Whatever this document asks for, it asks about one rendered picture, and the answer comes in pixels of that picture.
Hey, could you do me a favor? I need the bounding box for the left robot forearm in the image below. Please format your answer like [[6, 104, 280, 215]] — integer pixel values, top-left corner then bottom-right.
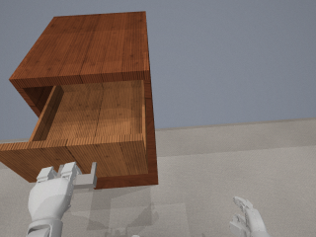
[[26, 218, 63, 237]]

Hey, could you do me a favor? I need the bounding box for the cabinet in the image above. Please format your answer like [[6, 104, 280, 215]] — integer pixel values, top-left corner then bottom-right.
[[9, 11, 159, 190]]

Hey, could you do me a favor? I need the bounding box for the robot left hand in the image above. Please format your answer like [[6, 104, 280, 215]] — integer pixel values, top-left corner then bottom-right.
[[28, 161, 82, 222]]

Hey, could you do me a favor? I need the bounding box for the robot right hand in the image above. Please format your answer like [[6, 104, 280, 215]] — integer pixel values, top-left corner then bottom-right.
[[229, 196, 268, 237]]

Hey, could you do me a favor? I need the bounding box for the handle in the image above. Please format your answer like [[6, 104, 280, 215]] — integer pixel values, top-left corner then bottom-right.
[[53, 162, 98, 190]]

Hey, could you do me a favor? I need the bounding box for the drawer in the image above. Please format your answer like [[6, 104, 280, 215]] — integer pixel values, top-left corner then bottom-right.
[[0, 80, 148, 183]]

